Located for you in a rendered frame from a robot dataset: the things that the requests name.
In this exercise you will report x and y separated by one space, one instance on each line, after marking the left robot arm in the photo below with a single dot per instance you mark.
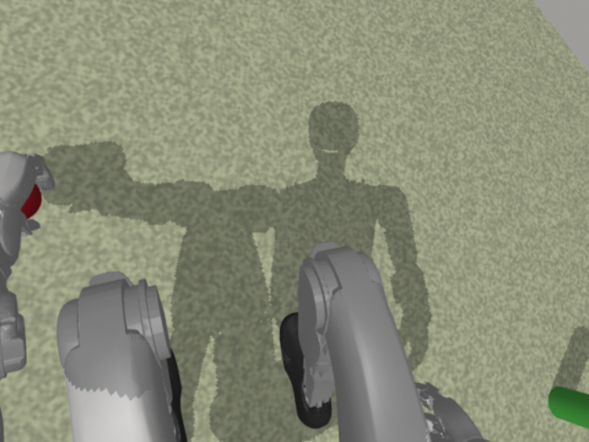
13 353

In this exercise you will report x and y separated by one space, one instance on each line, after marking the right robot hand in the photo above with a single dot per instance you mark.
449 423

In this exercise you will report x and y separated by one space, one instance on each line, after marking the right robot foot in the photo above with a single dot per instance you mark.
293 361

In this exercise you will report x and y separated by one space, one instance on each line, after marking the left robot foot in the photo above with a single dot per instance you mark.
176 393

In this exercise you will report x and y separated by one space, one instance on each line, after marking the left robot hand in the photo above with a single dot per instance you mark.
18 175

